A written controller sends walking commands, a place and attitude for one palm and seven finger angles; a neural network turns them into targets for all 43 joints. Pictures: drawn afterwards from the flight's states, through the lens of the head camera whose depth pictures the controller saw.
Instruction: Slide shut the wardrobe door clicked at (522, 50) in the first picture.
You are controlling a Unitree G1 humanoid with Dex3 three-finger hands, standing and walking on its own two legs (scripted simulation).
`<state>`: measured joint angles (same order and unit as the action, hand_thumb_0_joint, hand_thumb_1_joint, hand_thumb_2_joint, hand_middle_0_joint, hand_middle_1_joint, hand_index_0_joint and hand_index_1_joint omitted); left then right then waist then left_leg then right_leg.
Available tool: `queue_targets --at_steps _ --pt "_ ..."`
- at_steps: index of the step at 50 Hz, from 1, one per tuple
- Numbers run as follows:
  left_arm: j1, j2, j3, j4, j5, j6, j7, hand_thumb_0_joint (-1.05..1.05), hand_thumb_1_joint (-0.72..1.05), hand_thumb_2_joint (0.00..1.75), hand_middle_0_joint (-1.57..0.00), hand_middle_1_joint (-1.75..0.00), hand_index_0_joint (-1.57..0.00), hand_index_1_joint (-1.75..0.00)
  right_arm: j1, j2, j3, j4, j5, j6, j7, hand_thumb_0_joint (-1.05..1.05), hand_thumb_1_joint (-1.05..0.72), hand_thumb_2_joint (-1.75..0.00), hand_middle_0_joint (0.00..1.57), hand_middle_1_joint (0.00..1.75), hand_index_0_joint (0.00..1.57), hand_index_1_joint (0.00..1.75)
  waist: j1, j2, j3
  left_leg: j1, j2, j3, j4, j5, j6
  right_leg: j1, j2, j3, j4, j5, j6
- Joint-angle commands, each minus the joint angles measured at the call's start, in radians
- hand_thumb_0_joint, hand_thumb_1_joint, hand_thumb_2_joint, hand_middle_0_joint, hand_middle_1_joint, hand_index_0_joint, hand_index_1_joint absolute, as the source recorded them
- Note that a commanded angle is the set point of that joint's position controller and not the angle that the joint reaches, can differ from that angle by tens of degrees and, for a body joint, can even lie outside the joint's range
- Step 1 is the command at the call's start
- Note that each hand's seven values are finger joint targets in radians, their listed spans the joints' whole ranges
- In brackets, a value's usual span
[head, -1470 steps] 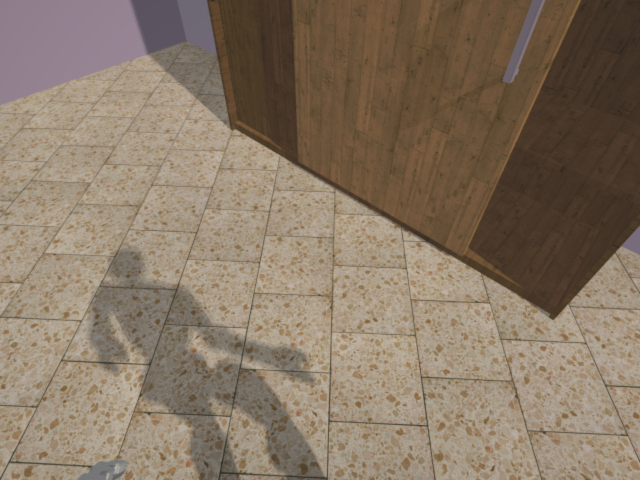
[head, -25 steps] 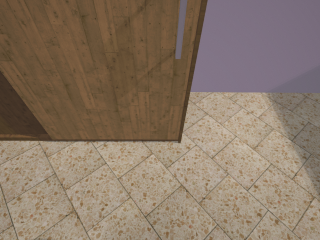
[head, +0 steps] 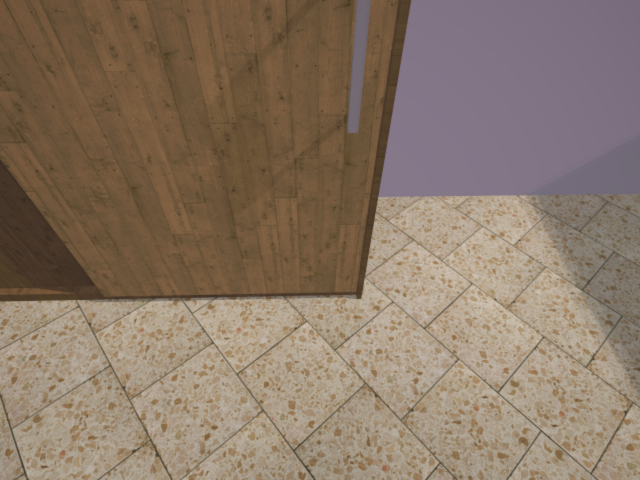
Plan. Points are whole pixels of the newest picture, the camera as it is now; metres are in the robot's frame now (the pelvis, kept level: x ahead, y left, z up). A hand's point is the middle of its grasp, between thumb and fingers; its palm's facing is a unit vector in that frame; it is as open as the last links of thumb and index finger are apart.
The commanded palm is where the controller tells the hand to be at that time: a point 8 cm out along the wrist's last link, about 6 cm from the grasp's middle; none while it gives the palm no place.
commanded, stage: let the arm hang, fingers relaxed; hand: left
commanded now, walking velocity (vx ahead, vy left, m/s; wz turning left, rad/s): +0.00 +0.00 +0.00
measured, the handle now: (358, 48) +0.82 -0.03 +0.16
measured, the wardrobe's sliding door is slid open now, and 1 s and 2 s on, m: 0.00 0.00 0.00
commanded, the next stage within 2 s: look to check the result in 0.10 s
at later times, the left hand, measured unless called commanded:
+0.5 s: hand out of the picture +0.04 +0.20 -0.17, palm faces -0.01 -0.97 -0.24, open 7.4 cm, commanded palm none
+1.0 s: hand out of the picture +0.10 +0.24 -0.15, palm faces -0.02 -0.95 -0.33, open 7.4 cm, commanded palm none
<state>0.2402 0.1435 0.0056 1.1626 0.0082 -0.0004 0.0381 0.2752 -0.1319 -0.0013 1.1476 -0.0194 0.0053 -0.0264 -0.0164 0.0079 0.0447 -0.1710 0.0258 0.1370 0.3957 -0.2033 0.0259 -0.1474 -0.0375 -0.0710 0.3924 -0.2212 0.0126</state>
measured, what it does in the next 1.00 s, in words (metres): stands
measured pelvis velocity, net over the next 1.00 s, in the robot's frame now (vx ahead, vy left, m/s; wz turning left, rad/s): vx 0.01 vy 0.00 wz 0.01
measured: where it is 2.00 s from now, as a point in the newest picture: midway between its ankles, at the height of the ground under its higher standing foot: outside the picture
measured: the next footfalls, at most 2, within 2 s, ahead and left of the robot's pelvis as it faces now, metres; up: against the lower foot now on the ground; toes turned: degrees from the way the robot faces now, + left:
none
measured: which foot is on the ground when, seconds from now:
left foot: down 0.00-1.00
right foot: down 0.00-1.00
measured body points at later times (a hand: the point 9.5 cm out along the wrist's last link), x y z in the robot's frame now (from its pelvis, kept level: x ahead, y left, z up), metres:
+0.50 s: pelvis +0.00 +0.00 +0.00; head +0.03 +0.00 +0.45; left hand +0.04 +0.25 -0.15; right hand +0.02 -0.24 -0.16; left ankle +0.01 +0.10 -0.74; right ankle -0.01 -0.12 -0.74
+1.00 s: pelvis +0.01 +0.00 +0.00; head +0.03 -0.01 +0.45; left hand +0.10 +0.29 -0.13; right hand +0.09 -0.29 -0.14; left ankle +0.01 +0.10 -0.74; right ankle -0.01 -0.12 -0.74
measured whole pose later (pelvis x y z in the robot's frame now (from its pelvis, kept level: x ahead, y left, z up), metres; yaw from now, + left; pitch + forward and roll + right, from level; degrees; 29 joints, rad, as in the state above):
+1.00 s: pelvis +0.01 +0.00 +0.00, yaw +1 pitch -1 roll +0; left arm 0.08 0.31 0.01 1.13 0.01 -0.02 0.01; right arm 0.10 -0.32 -0.01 1.13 -0.02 -0.01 0.00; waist -0.02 0.01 0.05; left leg -0.12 0.02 0.13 0.31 -0.18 0.02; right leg -0.09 -0.04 -0.08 0.30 -0.20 0.01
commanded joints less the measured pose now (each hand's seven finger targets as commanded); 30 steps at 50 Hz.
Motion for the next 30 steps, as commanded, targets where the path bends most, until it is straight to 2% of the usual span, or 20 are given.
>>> queue_targets --at_steps 1,2,9,10,19,24,25,30 --pt "0.052 0.11 0.017 -0.022 0.003 -0.017 0.001 0.0 0.9 0.9 -0.2 -0.3 -0.2 -0.3 0.053 -0.106 -0.02 -0.018 -0.001 -0.009 -0.006 0.0 -0.9 -0.9 0.2 0.3 0.2 0.3 0.003 0.001 0.022 0.023 0.108 -0.11 -0.088 0.079 0.005 -0.057 -0.078 0.08 -0.079 0.085 -0.021" --pt "0.049 0.112 0.018 -0.024 0.003 -0.017 0.001 0.0 0.9 0.9 -0.2 -0.3 -0.2 -0.3 0.05 -0.108 -0.02 -0.018 -0.001 -0.01 -0.007 0.0 -0.9 -0.9 0.2 0.3 0.2 0.3 0.003 0.014 0.019 0.024 0.108 -0.11 -0.09 0.076 0.005 -0.053 -0.079 0.081 -0.08 0.084 -0.022" --pt "0.03 0.133 0.02 -0.027 0.004 -0.018 -0.002 0.0 0.9 0.9 -0.2 -0.3 -0.2 -0.3 0.032 -0.134 -0.024 -0.024 0.0 -0.011 -0.006 0.0 -0.9 -0.9 0.2 0.3 0.2 0.3 0.001 0.003 0.024 0.02 0.109 -0.114 -0.1 0.055 0.006 -0.049 -0.08 0.081 -0.086 0.071 -0.022" --pt "0.033 0.141 0.023 -0.03 0.005 -0.02 -0.001 0.0 0.9 0.9 -0.2 -0.3 -0.2 -0.3 0.025 -0.143 -0.028 -0.029 0.001 -0.012 -0.005 0.0 -0.9 -0.9 0.2 0.3 0.2 0.3 0.003 -0.006 0.014 0.035 0.111 -0.116 -0.092 0.083 0.008 -0.048 -0.081 0.081 -0.084 0.092 -0.023" --pt "-0.013 0.176 0.028 -0.038 0.005 -0.022 -0.006 0.0 0.9 0.9 -0.2 -0.3 -0.2 -0.3 -0.025 -0.187 -0.032 -0.034 -0.001 -0.016 -0.003 0.0 -0.9 -0.9 0.2 0.3 0.2 0.3 0.003 0.007 0.015 0.039 0.116 -0.123 -0.11 0.079 0.007 -0.04 -0.084 0.082 -0.091 0.085 -0.025" --pt "-0.047 0.212 0.033 -0.048 0.005 -0.026 -0.01 0.0 0.9 0.9 -0.2 -0.3 -0.2 -0.3 -0.055 -0.222 -0.036 -0.04 0.0 -0.019 0.0 0.0 -0.9 -0.9 0.2 0.3 0.2 0.3 0.003 0.001 -0.012 0.053 0.122 -0.129 -0.111 0.107 0.01 -0.022 -0.091 0.083 -0.096 0.106 -0.027" --pt "-0.05 0.223 0.036 -0.054 0.007 -0.029 -0.01 0.0 0.9 0.9 -0.2 -0.3 -0.2 -0.3 -0.057 -0.234 -0.038 -0.046 0.002 -0.02 0.001 0.0 -0.9 -0.9 0.2 0.3 0.2 0.3 0.003 -0.005 -0.038 0.065 0.122 -0.133 -0.103 0.138 0.01 -0.008 -0.089 0.085 -0.091 0.131 -0.028" --pt "-0.084 0.257 0.038 -0.062 0.006 -0.03 -0.013 0.0 0.9 0.9 -0.2 -0.3 -0.2 -0.3 -0.098 -0.268 -0.04 -0.05 0.003 -0.022 0.003 0.0 -0.9 -0.9 0.2 0.3 0.2 0.3 0.004 -0.004 -0.032 0.075 0.127 -0.138 -0.11 0.167 0.009 -0.004 -0.097 0.084 -0.1 0.151 -0.028"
